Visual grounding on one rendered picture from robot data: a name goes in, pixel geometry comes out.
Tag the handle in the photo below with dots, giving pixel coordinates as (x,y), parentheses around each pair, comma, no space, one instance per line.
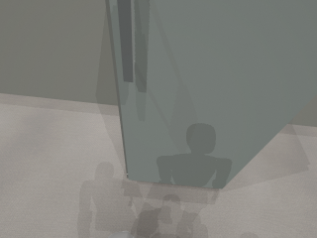
(126,28)

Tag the fridge door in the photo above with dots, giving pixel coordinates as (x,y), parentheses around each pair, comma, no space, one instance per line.
(215,81)

